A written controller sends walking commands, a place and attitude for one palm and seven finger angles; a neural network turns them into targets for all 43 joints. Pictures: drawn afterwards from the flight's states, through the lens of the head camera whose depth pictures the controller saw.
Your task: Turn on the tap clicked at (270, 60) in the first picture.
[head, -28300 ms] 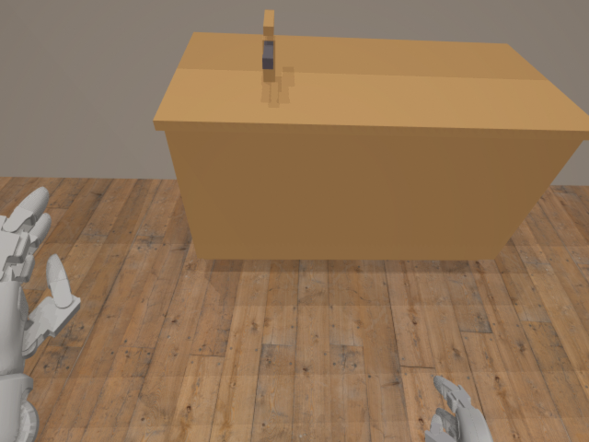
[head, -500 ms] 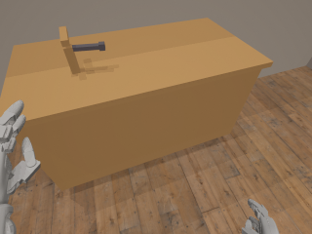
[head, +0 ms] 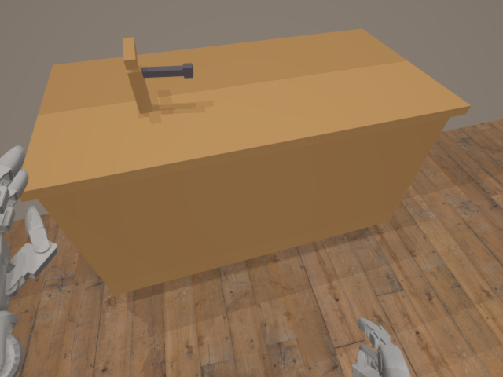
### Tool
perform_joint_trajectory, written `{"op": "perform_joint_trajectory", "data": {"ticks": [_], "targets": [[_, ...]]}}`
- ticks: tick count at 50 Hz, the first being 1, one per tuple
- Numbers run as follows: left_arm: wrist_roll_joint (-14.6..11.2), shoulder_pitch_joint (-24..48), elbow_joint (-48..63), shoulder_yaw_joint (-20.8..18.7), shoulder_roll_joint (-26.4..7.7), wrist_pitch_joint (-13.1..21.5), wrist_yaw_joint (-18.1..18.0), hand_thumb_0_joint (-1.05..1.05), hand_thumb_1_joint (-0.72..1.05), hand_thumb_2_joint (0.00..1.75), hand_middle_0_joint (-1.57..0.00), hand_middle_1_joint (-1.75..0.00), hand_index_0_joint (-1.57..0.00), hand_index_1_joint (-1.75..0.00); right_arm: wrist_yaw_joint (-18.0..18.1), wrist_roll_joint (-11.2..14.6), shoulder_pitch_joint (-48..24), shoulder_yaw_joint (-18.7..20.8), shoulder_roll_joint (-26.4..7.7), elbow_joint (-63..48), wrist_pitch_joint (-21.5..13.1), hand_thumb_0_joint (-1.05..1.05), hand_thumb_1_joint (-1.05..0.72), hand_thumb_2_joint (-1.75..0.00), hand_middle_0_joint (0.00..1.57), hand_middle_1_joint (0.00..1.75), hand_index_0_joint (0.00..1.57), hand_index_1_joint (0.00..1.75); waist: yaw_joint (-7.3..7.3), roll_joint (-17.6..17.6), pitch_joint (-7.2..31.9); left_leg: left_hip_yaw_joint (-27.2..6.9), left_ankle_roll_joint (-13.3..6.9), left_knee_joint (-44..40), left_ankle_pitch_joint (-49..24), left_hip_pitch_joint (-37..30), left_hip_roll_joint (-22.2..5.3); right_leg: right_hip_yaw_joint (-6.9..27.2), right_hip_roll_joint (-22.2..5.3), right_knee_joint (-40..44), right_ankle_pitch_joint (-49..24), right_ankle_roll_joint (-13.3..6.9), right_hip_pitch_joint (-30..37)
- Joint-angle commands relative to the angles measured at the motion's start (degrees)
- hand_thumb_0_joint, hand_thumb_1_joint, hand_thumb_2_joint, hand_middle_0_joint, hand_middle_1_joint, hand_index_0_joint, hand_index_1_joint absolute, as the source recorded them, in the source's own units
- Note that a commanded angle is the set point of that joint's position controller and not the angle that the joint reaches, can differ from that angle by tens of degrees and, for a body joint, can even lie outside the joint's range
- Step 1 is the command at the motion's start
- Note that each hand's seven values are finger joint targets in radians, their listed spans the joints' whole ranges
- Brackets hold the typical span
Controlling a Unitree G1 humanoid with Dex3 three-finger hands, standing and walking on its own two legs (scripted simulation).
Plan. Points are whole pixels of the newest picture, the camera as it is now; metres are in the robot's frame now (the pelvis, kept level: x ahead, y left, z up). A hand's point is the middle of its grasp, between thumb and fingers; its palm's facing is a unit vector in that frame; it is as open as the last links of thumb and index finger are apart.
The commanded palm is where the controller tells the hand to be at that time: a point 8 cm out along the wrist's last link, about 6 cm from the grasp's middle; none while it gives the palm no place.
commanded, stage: stand and check the lever's angle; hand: left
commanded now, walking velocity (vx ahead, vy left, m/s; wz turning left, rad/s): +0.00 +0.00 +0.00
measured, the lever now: (188, 70) +0.82 +0.22 +0.08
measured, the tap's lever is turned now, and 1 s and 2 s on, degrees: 79 79 79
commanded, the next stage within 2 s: stand and wait in 0.10 s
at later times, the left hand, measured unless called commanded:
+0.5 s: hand (56, 241) +0.24 +0.25 +0.16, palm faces +0.37 -0.85 -0.37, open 7.4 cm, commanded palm +0.18 +0.30 +0.18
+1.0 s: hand (48, 245) +0.23 +0.26 +0.16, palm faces +0.38 -0.85 -0.38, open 7.4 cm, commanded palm +0.18 +0.30 +0.18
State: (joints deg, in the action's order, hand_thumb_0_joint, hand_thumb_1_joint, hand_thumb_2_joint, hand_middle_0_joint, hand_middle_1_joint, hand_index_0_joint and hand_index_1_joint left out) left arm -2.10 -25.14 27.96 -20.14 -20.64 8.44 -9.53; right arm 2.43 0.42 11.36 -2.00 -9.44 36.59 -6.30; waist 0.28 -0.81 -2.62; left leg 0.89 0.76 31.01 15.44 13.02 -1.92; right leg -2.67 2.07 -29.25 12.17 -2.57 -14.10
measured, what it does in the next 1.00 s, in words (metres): stands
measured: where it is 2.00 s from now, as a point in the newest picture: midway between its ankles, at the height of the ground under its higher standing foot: outside the picture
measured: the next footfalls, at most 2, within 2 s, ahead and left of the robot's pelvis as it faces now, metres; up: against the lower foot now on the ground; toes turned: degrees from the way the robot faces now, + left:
none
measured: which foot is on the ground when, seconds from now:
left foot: down 0.00-1.00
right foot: down 0.00-1.00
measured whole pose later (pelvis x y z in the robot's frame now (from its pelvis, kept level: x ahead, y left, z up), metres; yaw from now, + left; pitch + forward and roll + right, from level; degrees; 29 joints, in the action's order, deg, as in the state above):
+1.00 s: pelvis +0.01 +0.02 +0.01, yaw -1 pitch -1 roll -1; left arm -3.1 -27.5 26.2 -17.4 -19.1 7.3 -9.4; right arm 4.1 0.5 10.2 -0.3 -12.2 35.0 -3.6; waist -0.2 -1.6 -1.8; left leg 2.6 -0.8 23.6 12.6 10.1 -0.6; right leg -0.8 1.0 -21.2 9.1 -0.7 -11.2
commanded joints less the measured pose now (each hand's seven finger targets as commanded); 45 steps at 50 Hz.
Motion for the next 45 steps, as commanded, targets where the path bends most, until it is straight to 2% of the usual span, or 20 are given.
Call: {"op": "perform_joint_trajectory", "data": {"ticks": [1, 4, 5, 6, 7, 10, 12, 15, 16, 21, 24, 25, 35, 38, 45], "targets": [[-0.87, -0.14, 8.14, -3.64, -6.78, 1.92, 0.17, 0.00, 0.90, 0.90, -0.20, -0.30, -0.20, -0.30, -0.09, 0.70, -4.93, 4.45, -7.93, -8.89, -2.32, 0.00, -0.90, -0.90, 0.20, 0.30, 0.20, 0.30, 0.82, 5.50, 6.70, -1.81, -1.51, 1.71, -1.31, 1.72, -0.64, 17.25, -12.63, 13.90, -4.06, -2.12, 4.32], [-1.10, -0.70, 11.06, -4.95, -8.40, 2.38, -0.16, 0.00, 0.90, 0.90, -0.20, -0.30, -0.20, -0.30, 0.50, 0.36, -5.87, 4.25, -8.20, -9.80, -1.77, 0.00, -0.90, -0.90, 0.20, 0.30, 0.20, 0.30, 0.43, 3.58, 8.79, -2.26, -1.96, -4.48, -5.57, -1.90, -1.71, 11.91, -9.92, 11.31, -5.66, -0.37, 5.51], [-1.06, -0.40, 12.26, -5.56, -9.20, 2.37, -0.23, 0.00, 0.90, 0.90, -0.20, -0.30, -0.20, -0.30, 0.84, 0.28, -6.74, 4.30, -8.50, -10.18, -1.82, 0.00, -0.90, -0.90, 0.20, 0.30, 0.20, 0.30, 0.39, 0.54, 8.23, -2.71, -2.08, -5.85, -7.66, -3.05, -2.36, 10.40, -8.66, 10.12, -6.33, 0.26, 4.70], [-0.97, -0.36, 13.33, -5.69, -9.35, 2.64, -0.34, 0.00, 0.90, 0.90, -0.20, -0.30, -0.20, -0.30, 1.07, 0.14, -6.73, 4.17, -8.52, -10.35, -1.75, 0.00, -0.90, -0.90, 0.20, 0.30, 0.20, 0.30, 0.11, -0.14, 8.43, -3.36, -2.38, -7.38, -9.18, -3.87, -3.29, 8.97, -7.31, 8.87, -7.20, 0.86, 4.88], [-0.88, 0.30, 14.71, -5.81, -9.64, 2.99, -0.54, 0.00, 0.90, 0.90, -0.20, -0.30, -0.20, -0.30, 1.27, 0.04, -7.10, 4.21, -8.73, -10.56, -1.72, 0.00, -0.90, -0.90, 0.20, 0.30, 0.20, 0.30, -0.14, -2.13, 8.44, -4.09, -2.68, -8.37, -11.36, -4.29, -3.98, 7.77, -6.29, 7.73, -8.54, 1.22, 4.97], [-0.78, 1.35, 16.06, -6.15, -10.36, 3.23, -0.92, 0.00, 0.90, 0.90, -0.20, -0.30, -0.20, -0.30, 1.80, 0.02, -7.75, 4.15, -8.80, -11.00, -2.00, 0.00, -0.90, -0.90, 0.20, 0.30, 0.20, 0.30, -0.37, -4.24, 8.62, -4.92, -2.69, -9.19, -15.94, -4.73, -4.69, 6.19, -5.19, 6.27, -11.74, 1.75, 6.03], [-0.88, 0.31, 14.40, -5.61, -9.42, 3.32, -1.05, 0.00, 0.90, 0.90, -0.20, -0.30, -0.20, -0.30, 1.93, 0.15, -7.23, 4.35, -8.98, -10.85, -2.07, 0.00, -0.90, -0.90, 0.20, 0.30, 0.20, 0.30, -0.60, -3.81, 8.83, -4.40, -2.41, -8.80, -17.21, -5.06, -4.55, 6.20, -5.05, 6.53, -13.47, 1.80, 6.65], [-1.01, -0.80, 12.13, -4.32, -7.59, 2.96, -0.83, 0.00, 0.90, 0.90, -0.20, -0.30, -0.20, -0.30, 1.77, 0.25, -6.86, 4.67, -9.17, -10.86, -2.00, 0.00, -0.90, -0.90, 0.20, 0.30, 0.20, 0.30, -0.23, -3.06, 8.60, -3.58, -1.95, -8.24, -14.25, -4.50, -3.50, 7.24, -5.63, 7.99, -13.53, 1.46, 6.97], [-0.97, -0.92, 11.95, -4.50, -7.79, 3.02, -0.81, 0.00, 0.90, 0.90, -0.20, -0.30, -0.20, -0.30, 1.70, 0.29, -6.62, 4.67, -9.18, -10.73, -1.90, 0.00, -0.90, -0.90, 0.20, 0.30, 0.20, 0.30, -0.27, -1.99, 9.06, -3.44, -1.85, -8.33, -14.10, -4.71, -3.67, 7.21, -5.58, 8.02, -13.71, 1.51, 7.20], [-1.03, -0.85, 11.20, -4.02, -7.62, 2.79, -0.62, 0.00, 0.90, 0.90, -0.20, -0.30, -0.20, -0.30, 1.67, 0.23, -7.19, 4.44, -9.15, -11.18, -1.36, 0.00, -0.90, -0.90, 0.20, 0.30, 0.20, 0.30, -0.23, -2.40, 7.82, -3.47, -1.83, -9.51, -12.08, -3.70, -3.48, 7.04, -5.26, 8.73, -12.02, 1.59, 6.21], [-1.10, -0.01, 11.26, -4.45, -8.18, 2.78, -0.70, 0.00, 0.90, 0.90, -0.20, -0.30, -0.20, -0.30, 1.81, 0.08, -7.28, 4.39, -9.12, -11.26, -1.07, 0.00, -0.90, -0.90, 0.20, 0.30, 0.20, 0.30, -0.34, -1.21, 8.20, -3.17, -1.91, -9.68, -10.64, -3.68, -3.22, 7.36, -5.14, 9.54, -11.34, 1.66, 6.24], [-1.02, 0.64, 11.90, -4.71, -8.71, 2.73, -0.69, 0.00, 0.90, 0.90, -0.20, -0.30, -0.20, -0.30, 1.87, -0.02, -7.45, 4.33, -9.28, -11.35, -1.05, 0.00, -0.90, -0.90, 0.20, 0.30, 0.20, 0.30, -0.30, -2.14, 8.09, -3.49, -1.77, -10.06, -11.01, -3.52, -3.19, 7.16, -5.14, 9.38, -11.33, 1.47, 6.44], [-0.94, 1.82, 11.13, -3.48, -7.74, 2.42, -0.60, 0.00, 0.90, 0.90, -0.20, -0.30, -0.20, -0.30, 2.02, -0.16, -7.67, 3.94, -9.12, -11.24, -1.02, 0.00, -0.90, -0.90, 0.20, 0.30, 0.20, 0.30, -0.48, -2.97, 7.67, -3.61, -1.52, -11.79, -9.19, -3.58, -2.97, 6.39, -4.50, 9.98, -9.42, 1.71, 6.11], [-0.95, 1.47, 10.69, -3.43, -7.52, 2.47, -0.65, 0.00, 0.90, 0.90, -0.20, -0.30, -0.20, -0.30, 1.99, -0.09, -7.41, 3.97, -9.07, -11.03, -0.86, 0.00, -0.90, -0.90, 0.20, 0.30, 0.20, 0.30, -0.57, -1.61, 8.28, -3.51, -1.59, -11.74, -8.81, -3.26, -3.02, 6.26, -4.41, 10.11, -9.51, 1.86, 6.84], [-0.94, 1.34, 10.98, -4.24, -8.48, 2.58, -0.67, 0.00, 0.90, 0.90, -0.20, -0.30, -0.20, -0.30, 2.13, -0.15, -7.70, 4.13, -9.30, -11.10, -0.75, 0.00, -0.90, -0.90, 0.20, 0.30, 0.20, 0.30, -0.54, -1.58, 7.69, -3.64, -1.42, -11.85, -8.05, -2.46, -2.47, 6.28, -4.65, 10.89, -8.55, 1.67, 6.72]]}}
